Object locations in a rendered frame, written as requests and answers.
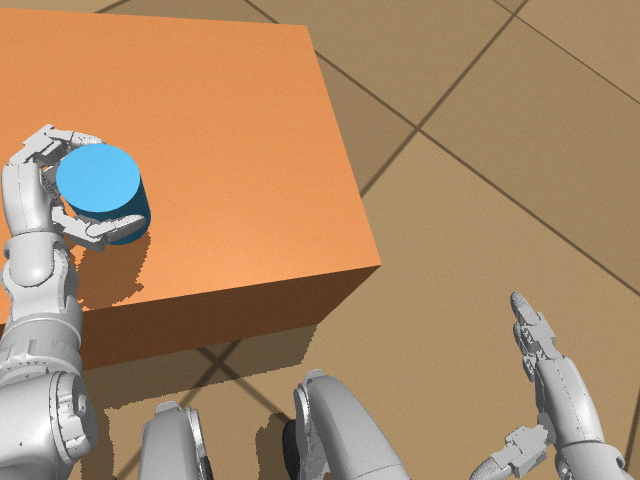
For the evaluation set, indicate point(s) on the right robot foot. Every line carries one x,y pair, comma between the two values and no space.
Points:
290,450

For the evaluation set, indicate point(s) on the left robot hand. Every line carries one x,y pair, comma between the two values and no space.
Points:
31,198

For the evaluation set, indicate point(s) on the left robot arm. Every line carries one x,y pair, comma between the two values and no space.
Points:
46,420

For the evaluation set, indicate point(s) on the right robot hand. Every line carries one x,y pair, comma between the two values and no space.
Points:
566,411

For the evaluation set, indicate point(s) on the can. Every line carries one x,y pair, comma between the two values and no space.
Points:
103,182

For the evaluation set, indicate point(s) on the right robot arm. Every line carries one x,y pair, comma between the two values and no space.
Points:
590,460

